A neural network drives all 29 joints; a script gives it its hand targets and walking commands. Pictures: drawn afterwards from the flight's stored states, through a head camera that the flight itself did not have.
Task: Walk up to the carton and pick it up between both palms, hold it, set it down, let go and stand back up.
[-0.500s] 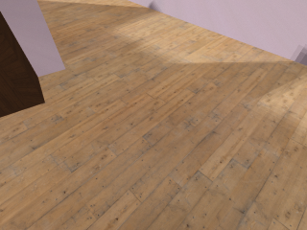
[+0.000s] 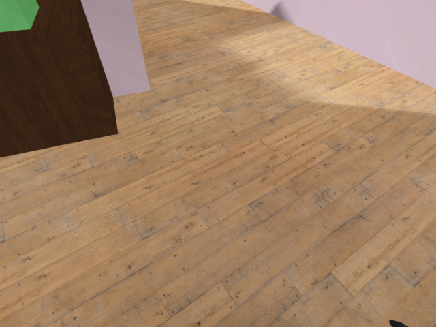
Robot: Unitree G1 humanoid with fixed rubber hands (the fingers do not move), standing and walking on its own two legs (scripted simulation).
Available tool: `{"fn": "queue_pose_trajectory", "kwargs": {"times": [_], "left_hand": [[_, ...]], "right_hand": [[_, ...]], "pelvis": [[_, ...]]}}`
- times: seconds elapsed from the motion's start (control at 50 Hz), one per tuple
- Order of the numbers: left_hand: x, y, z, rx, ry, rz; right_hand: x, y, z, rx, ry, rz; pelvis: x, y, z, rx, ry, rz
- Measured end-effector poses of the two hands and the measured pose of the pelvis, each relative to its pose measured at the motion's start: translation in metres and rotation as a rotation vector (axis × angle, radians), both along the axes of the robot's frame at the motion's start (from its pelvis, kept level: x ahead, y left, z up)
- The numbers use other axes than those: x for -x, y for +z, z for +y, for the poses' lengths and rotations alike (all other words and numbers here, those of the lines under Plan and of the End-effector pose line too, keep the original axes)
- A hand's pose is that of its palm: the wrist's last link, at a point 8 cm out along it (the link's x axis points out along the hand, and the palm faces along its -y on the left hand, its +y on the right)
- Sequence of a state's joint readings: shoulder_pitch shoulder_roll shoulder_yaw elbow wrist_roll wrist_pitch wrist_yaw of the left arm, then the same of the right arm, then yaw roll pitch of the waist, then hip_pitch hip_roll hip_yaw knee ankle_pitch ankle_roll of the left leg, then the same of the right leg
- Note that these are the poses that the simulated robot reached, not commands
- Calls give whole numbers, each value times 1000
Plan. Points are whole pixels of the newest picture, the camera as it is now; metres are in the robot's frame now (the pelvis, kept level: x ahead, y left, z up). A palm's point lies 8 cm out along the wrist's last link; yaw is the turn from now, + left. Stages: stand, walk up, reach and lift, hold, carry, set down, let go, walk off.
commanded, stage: walk up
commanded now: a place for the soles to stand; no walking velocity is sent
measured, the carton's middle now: out of the picture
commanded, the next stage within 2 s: none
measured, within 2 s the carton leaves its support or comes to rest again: neither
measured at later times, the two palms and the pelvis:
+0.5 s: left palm out of the picture +0.10 +0.49 -0.05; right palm (283, 208) +0.41 -0.17 -0.08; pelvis +0.18 +0.11 +0.00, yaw +14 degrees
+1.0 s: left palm out of the picture +0.30 +0.62 -0.06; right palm (218, 176) +0.54 -0.01 -0.11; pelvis +0.35 +0.26 +0.00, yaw +19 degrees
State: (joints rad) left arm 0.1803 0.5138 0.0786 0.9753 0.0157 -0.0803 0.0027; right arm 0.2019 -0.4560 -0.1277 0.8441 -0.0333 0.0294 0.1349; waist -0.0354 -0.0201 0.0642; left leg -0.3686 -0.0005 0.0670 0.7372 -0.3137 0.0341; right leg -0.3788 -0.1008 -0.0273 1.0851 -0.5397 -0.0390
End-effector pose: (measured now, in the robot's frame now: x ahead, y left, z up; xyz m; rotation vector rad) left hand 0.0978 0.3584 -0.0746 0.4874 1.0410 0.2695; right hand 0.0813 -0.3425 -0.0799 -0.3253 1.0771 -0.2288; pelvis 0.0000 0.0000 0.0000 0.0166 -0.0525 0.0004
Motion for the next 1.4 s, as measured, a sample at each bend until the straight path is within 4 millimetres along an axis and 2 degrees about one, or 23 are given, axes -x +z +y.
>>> {"fn": "queue_pose_trajectory", "kwargs": {"times": [0.1, 0.14, 0.18, 0.3, 0.36, 0.42, 0.48, 0.52, 0.56, 0.62, 0.72, 0.82, 0.88, 0.94, 1.04, 1.1, 1.14, 1.18, 1.24, 1.34, 1.4], "left_hand": [[-30, 13, -12, 25, -30, -16], [-32, 16, -7, 4, -10, -38], [-26, 21, 4, -28, 35, -50], [0, 44, 49, -94, 203, -12], [7, 47, 72, -108, 259, 16], [9, 41, 94, -103, 294, 62], [4, 27, 120, -84, 325, 97], [-5, 13, 138, -69, 337, 115], [-23, 2, 150, -37, 352, 122], [-65, -5, 158, 19, 319, 107], [-138, -4, 168, 76, 247, 51], [-194, -1, 186, 51, 195, 19], [-207, 3, 209, 0, 226, -27], [-209, 12, 237, -38, 289, -58], [-198, 15, 285, -66, 357, -29], [-196, 6, 320, -72, 375, 4], [-200, -5, 343, -67, 387, 26], [-213, -13, 357, -46, 401, 43], [-247, -16, 369, -5, 370, 45], [-305, -9, 383, 47, 282, 32], [-341, -2, 396, 48, 234, 25]], "right_hand": [[-18, -14, 26, -66, 20, 42], [-35, -24, 35, -79, 53, 53], [-58, -31, 49, -90, 99, 73], [-150, -29, 86, -106, 235, 46], [-200, -22, 105, -98, 281, 20], [-254, -12, 131, -81, 328, -20], [-308, -3, 164, -60, 374, -62], [-339, 1, 187, -44, 388, -93], [-360, 4, 206, -27, 389, -125], [-369, 6, 227, -23, 367, -112], [-363, 6, 247, -21, 334, -33], [-370, -13, 258, -46, 292, 7], [-386, -30, 274, -51, 303, 48], [-415, -35, 300, -48, 347, 69], [-483, -23, 351, -39, 420, -9], [-522, -12, 383, -18, 456, -71], [-539, -8, 400, 7, 459, -114], [-547, -5, 412, 18, 436, -141], [-542, -2, 426, 24, 388, -121], [-527, -1, 444, 22, 342, -44], [-520, -8, 454, 8, 311, 0]], "pelvis": [[-30, 9, 9, -14, 16, 4], [-44, 5, 11, 3, 50, -3], [-59, 4, 16, 20, 79, -2], [-101, 11, 41, 65, 154, -8], [-122, 12, 58, 72, 179, -4], [-143, 10, 78, 72, 200, 2], [-168, 3, 105, 70, 234, 10], [-184, -4, 125, 41, 246, 14], [-197, -6, 143, 25, 252, 21], [-216, 1, 162, 27, 260, 30], [-252, 12, 185, 10, 257, 37], [-291, 5, 205, 16, 255, 15], [-314, -4, 220, 54, 286, -9], [-333, -5, 239, 76, 308, -19], [-358, -6, 278, 89, 341, -18], [-373, -12, 307, 77, 354, -17], [-383, -19, 329, 43, 353, -14], [-391, -21, 348, 38, 344, 0], [-405, -13, 367, 17, 330, 7], [-430, 2, 397, 0, 296, 20], [-445, 5, 413, -1, 275, 20]]}}
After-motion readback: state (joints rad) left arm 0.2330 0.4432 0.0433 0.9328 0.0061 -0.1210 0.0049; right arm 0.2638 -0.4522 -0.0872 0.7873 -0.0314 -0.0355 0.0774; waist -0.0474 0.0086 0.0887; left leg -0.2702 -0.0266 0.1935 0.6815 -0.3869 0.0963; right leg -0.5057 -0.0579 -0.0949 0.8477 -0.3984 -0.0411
